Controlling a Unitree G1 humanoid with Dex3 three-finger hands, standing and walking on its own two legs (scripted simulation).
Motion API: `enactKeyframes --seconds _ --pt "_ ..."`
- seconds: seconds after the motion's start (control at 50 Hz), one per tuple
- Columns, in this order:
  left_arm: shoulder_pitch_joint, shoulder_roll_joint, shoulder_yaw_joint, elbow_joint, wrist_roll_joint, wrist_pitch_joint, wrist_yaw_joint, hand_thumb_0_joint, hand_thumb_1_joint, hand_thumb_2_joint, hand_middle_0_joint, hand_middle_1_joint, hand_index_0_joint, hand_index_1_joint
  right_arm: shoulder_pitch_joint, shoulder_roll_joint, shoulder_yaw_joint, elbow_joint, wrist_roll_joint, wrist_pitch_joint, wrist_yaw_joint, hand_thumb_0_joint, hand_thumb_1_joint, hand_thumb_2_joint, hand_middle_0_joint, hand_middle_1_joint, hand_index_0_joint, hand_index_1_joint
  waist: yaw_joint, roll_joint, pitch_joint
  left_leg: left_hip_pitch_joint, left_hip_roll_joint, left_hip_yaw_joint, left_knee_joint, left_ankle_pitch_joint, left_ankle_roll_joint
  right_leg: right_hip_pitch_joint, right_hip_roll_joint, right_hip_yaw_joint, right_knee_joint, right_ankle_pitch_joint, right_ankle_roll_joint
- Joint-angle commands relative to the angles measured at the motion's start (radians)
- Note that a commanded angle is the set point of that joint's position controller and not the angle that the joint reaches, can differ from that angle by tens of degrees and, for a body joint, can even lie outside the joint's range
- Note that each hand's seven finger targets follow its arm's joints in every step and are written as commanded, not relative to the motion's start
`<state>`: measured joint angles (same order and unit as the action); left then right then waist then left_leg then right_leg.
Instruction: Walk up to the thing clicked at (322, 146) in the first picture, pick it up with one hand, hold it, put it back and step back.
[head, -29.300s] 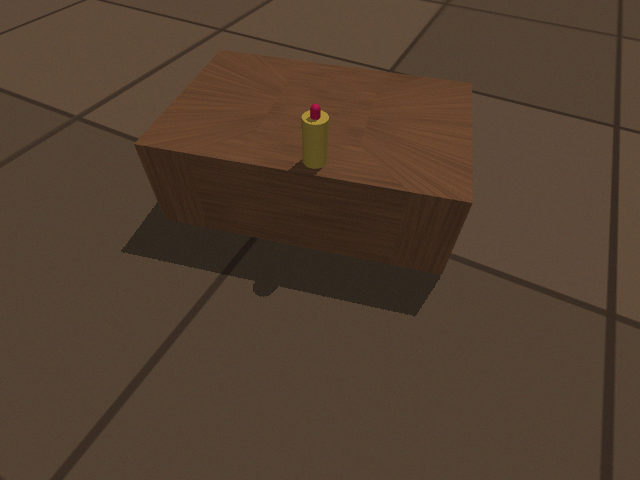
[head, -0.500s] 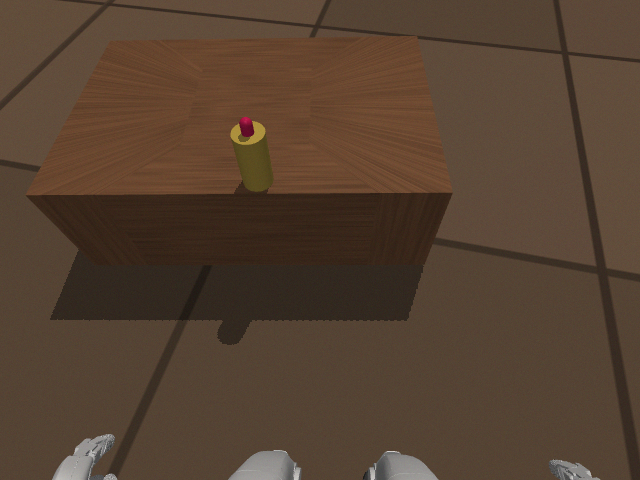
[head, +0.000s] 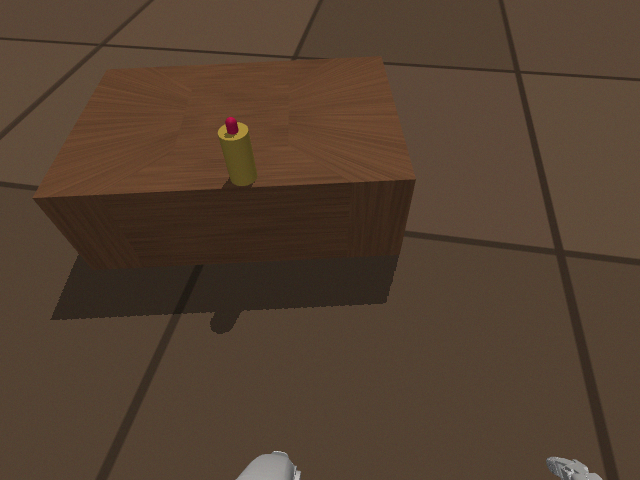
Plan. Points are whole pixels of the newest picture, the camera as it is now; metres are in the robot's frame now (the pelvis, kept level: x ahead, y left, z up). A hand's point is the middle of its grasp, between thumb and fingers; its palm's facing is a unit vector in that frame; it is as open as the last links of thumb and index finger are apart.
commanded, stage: step back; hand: left
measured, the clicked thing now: (237, 149) +1.00 +0.30 -0.26
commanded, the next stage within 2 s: stand in 1.02 s
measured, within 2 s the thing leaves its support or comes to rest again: neither
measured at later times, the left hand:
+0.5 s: hand out of the picture +0.05 +0.28 -0.14, palm faces +0.11 -0.92 -0.38, open 7.4 cm
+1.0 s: hand out of the picture +0.09 +0.30 -0.14, palm faces +0.09 -0.92 -0.37, open 7.4 cm
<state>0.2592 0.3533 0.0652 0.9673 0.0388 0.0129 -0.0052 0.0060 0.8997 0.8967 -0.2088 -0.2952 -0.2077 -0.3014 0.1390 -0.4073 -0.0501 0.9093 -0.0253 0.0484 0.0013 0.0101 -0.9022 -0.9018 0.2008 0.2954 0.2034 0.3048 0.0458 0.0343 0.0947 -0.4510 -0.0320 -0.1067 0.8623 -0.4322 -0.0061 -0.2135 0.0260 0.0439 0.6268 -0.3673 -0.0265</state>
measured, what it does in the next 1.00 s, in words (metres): steps on the spot: left foot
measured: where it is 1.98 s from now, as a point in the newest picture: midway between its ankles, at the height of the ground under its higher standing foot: outside the picture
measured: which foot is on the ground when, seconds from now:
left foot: up 0.00-0.16, down 0.18-1.00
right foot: down 0.00-1.00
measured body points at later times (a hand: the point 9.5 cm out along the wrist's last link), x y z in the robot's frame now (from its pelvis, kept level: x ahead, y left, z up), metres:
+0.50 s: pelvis +0.00 +0.01 +0.00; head +0.01 +0.00 +0.45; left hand +0.04 +0.33 -0.11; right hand +0.09 -0.29 -0.13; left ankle -0.01 +0.14 -0.71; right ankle +0.00 -0.10 -0.73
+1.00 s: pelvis +0.03 +0.03 +0.01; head +0.05 +0.03 +0.46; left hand +0.08 +0.35 -0.12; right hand +0.17 -0.25 -0.12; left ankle +0.04 +0.15 -0.73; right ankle +0.03 -0.10 -0.73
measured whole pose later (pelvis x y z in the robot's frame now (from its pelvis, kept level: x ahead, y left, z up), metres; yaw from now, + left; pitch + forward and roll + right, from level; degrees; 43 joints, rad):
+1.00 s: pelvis +0.03 +0.03 +0.01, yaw +4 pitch -2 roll +0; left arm 0.12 0.37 0.03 1.08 0.01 -0.01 0.00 0.01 0.90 0.90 -0.21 -0.29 -0.20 -0.30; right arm 0.05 -0.33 -0.02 1.08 -0.02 0.00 0.01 0.01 -0.90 -0.90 0.20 0.30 0.20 0.30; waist 0.02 0.01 0.07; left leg -0.21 0.02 0.03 0.52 -0.26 0.00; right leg -0.17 -0.02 0.00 0.51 -0.29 0.01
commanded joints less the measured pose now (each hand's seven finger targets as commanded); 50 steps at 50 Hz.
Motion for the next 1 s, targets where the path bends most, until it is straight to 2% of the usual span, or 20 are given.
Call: enactKeyframes --seconds 0.0,0.08,0.14,0.16,0.18,0.2,0.22,0.24,0.36,0.4,0.42,0.58,0.62,0.64,0.66,0.68,0.8,0.86,0.9,0.98 --pt "-0.119 0.302 0.074 -0.115 0.005 -0.059 0.025 0.000 0.900 0.900 -0.200 -0.300 -0.200 -0.300 -0.016 -0.184 -0.047 -0.054 0.005 -0.040 -0.006 0.000 -0.900 -0.900 0.200 0.300 0.200 0.300 -0.020 -0.168 -0.035 0.015 0.011 -0.016 0.092 -0.012 -0.018 -0.090 -0.268 0.243 -0.285 -0.020 -0.158" --pt "-0.064 0.309 0.077 -0.092 0.008 -0.055 0.018 0.000 0.900 0.900 -0.200 -0.300 -0.200 -0.300 -0.044 -0.159 -0.042 -0.050 -0.009 -0.057 0.008 0.000 -0.900 -0.900 0.200 0.300 0.200 0.300 0.026 -0.214 -0.005 0.014 0.026 0.047 -0.160 -0.040 -0.017 -0.002 -0.269 0.244 -0.281 -0.119 -0.147" --pt "-0.116 0.299 0.059 -0.102 -0.002 -0.038 0.010 0.000 0.900 0.900 -0.200 -0.300 -0.200 -0.300 0.043 -0.148 -0.052 0.002 -0.006 -0.073 0.007 0.000 -0.900 -0.900 0.200 0.300 0.200 0.300 -0.032 -0.195 -0.046 0.244 -0.006 0.127 -0.413 0.063 0.005 -0.070 -0.247 0.167 -0.205 -0.007 -0.120" --pt "-0.115 0.256 0.040 -0.103 -0.003 -0.035 0.008 0.000 0.900 0.900 -0.200 -0.300 -0.200 -0.300 0.073 -0.156 -0.060 0.020 -0.010 -0.081 0.002 0.000 -0.900 -0.900 0.200 0.300 0.200 0.300 -0.049 -0.150 -0.074 0.343 0.000 0.093 -0.487 0.125 0.022 -0.091 -0.208 0.108 -0.118 0.111 -0.089" --pt "-0.101 0.203 0.022 -0.098 -0.012 -0.035 0.006 0.000 0.900 0.900 -0.200 -0.300 -0.200 -0.300 0.088 -0.189 -0.070 0.025 -0.014 -0.089 -0.003 0.000 -0.900 -0.900 0.200 0.300 0.200 0.300 -0.057 -0.029 -0.112 0.437 0.127 -0.124 -0.525 0.086 0.065 -0.200 -0.138 0.037 -0.005 0.139 -0.035" --pt "-0.151 0.198 0.024 -0.096 -0.026 -0.034 0.006 0.000 0.900 0.900 -0.200 -0.300 -0.200 -0.300 0.086 -0.263 -0.080 0.025 -0.010 -0.089 -0.002 0.000 -0.900 -0.900 0.200 0.300 0.200 0.300 -0.061 0.104 -0.101 0.339 0.280 -0.363 -0.591 -0.126 0.164 -0.235 -0.021 -0.071 0.129 -0.132 0.000" --pt "-0.159 0.255 0.041 -0.090 -0.020 -0.033 0.012 0.000 0.900 0.900 -0.200 -0.300 -0.200 -0.300 0.084 -0.306 -0.092 0.015 -0.010 -0.087 0.003 0.000 -0.900 -0.900 0.200 0.300 0.200 0.300 -0.076 0.095 -0.073 0.234 0.354 -0.433 -0.632 -0.239 0.249 -0.195 -0.050 -0.025 0.229 -0.222 -0.002" --pt "-0.130 0.250 0.038 -0.082 -0.023 -0.034 0.008 0.000 0.900 0.900 -0.200 -0.300 -0.200 -0.300 0.049 -0.272 -0.079 0.007 -0.013 -0.091 0.003 0.000 -0.900 -0.900 0.200 0.300 0.200 0.300 -0.049 0.065 -0.042 0.216 0.334 -0.390 -0.628 -0.226 0.254 -0.202 -0.067 0.003 0.248 -0.204 0.000" --pt "-0.022 0.213 0.045 0.001 -0.013 -0.066 0.015 0.000 0.900 0.900 -0.200 -0.300 -0.200 -0.300 -0.039 -0.153 -0.036 0.004 0.004 -0.065 0.008 0.000 -0.900 -0.900 0.200 0.300 0.200 0.300 0.022 0.090 -0.091 0.046 0.157 -0.079 -0.404 0.149 0.087 0.200 -0.025 -0.059 -0.230 0.093 -0.003" --pt "0.000 0.347 0.075 0.003 0.004 -0.074 0.026 0.000 0.900 0.900 -0.200 -0.300 -0.200 -0.300 -0.049 -0.097 -0.022 -0.020 0.009 -0.062 -0.003 0.000 -0.900 -0.900 0.200 0.300 0.200 0.300 0.044 -0.174 -0.084 -0.133 -0.027 0.002 -0.120 -0.053 0.021 0.214 -0.335 0.396 -0.393 -0.108 -0.122" --pt "-0.073 0.364 0.076 -0.024 0.005 -0.076 0.023 0.000 0.900 0.900 -0.200 -0.300 -0.200 -0.300 -0.041 -0.150 -0.039 -0.005 0.000 -0.061 -0.013 0.000 -0.900 -0.900 0.200 0.300 0.200 0.300 0.021 -0.137 -0.021 -0.059 0.030 -0.015 -0.019 -0.151 0.007 0.051 -0.447 0.459 -0.382 -0.083 -0.210" --pt "-0.165 0.275 0.039 -0.040 -0.020 -0.071 0.022 0.000 0.900 0.900 -0.200 -0.300 -0.200 -0.300 0.040 -0.112 -0.038 0.055 -0.005 -0.081 0.002 0.000 -0.900 -0.900 0.200 0.300 0.200 0.300 -0.044 -0.182 -0.104 0.198 0.030 0.141 -0.349 0.172 0.014 0.060 -0.247 0.014 -0.131 0.577 -0.095" --pt "-0.166 0.227 0.018 -0.063 -0.026 -0.059 0.019 0.000 0.900 0.900 -0.200 -0.300 -0.200 -0.300 0.078 -0.156 -0.056 0.074 -0.013 -0.088 -0.009 0.000 -0.900 -0.900 0.200 0.300 0.200 0.300 -0.069 -0.057 -0.154 0.371 0.098 0.039 -0.462 0.430 0.045 -0.027 -0.174 -0.037 0.022 0.500 -0.031" --pt "-0.152 0.177 0.003 -0.070 -0.041 -0.050 0.018 0.000 0.900 0.900 -0.200 -0.300 -0.200 -0.300 0.054 -0.210 -0.062 0.062 -0.017 -0.095 -0.015 0.000 -0.900 -0.900 0.200 0.300 0.200 0.300 -0.059 0.113 -0.184 0.392 0.267 -0.199 -0.515 0.444 0.116 -0.119 -0.071 -0.076 0.137 0.248 0.018" --pt "-0.162 0.211 0.018 -0.045 -0.048 -0.034 0.024 0.000 0.900 0.900 -0.200 -0.300 -0.200 -0.300 0.020 -0.249 -0.061 0.050 -0.002 -0.095 -0.013 0.000 -0.900 -0.900 0.200 0.300 0.200 0.300 -0.059 0.126 -0.174 0.296 0.353 -0.282 -0.521 0.405 0.225 -0.090 -0.042 -0.037 0.166 -0.190 0.014" --pt "-0.184 0.220 0.013 -0.036 -0.041 -0.030 0.025 0.000 0.900 0.900 -0.200 -0.300 -0.200 -0.300 0.003 -0.232 -0.063 0.060 -0.005 -0.093 -0.013 0.000 -0.900 -0.900 0.200 0.300 0.200 0.300 -0.059 0.086 -0.145 0.265 0.354 -0.280 -0.533 0.324 0.240 -0.098 -0.062 0.000 0.200 -0.231 0.004" --pt "-0.093 0.189 0.009 0.033 -0.028 -0.054 0.026 0.000 0.900 0.900 -0.200 -0.300 -0.200 -0.300 -0.110 -0.193 -0.040 0.059 0.002 -0.079 -0.017 0.000 -0.900 -0.900 0.200 0.300 0.200 0.300 -0.014 0.117 -0.157 0.310 0.240 -0.042 -0.394 0.592 0.122 0.018 -0.051 -0.066 -0.196 0.120 0.017" --pt "-0.134 0.270 0.023 0.038 -0.024 -0.062 0.028 0.000 0.900 0.900 -0.200 -0.300 -0.200 -0.300 -0.112 -0.129 -0.022 0.063 0.024 -0.067 -0.012 0.000 -0.900 -0.900 0.200 0.300 0.200 0.300 -0.036 -0.036 -0.193 0.231 0.141 0.035 -0.385 0.318 0.038 0.094 -0.168 0.100 -0.209 0.294 -0.027" --pt "-0.216 0.257 0.011 0.023 -0.023 -0.057 0.019 0.000 0.900 0.900 -0.200 -0.300 -0.200 -0.300 -0.111 -0.140 -0.023 0.097 0.007 -0.064 -0.010 0.000 -0.900 -0.900 0.200 0.300 0.200 0.300 -0.055 -0.049 -0.125 0.290 0.146 0.033 -0.447 0.198 0.035 -0.011 -0.184 0.106 -0.227 0.202 -0.032" --pt "-0.192 0.238 0.007 0.057 -0.024 -0.062 0.019 0.000 0.900 0.900 -0.200 -0.300 -0.200 -0.300 -0.139 -0.137 -0.016 0.121 0.009 -0.076 -0.006 0.000 -0.900 -0.900 0.200 0.300 0.200 0.300 -0.037 -0.073 -0.155 0.318 0.156 0.065 -0.431 0.413 0.046 0.078 -0.150 0.057 -0.233 0.406 -0.014"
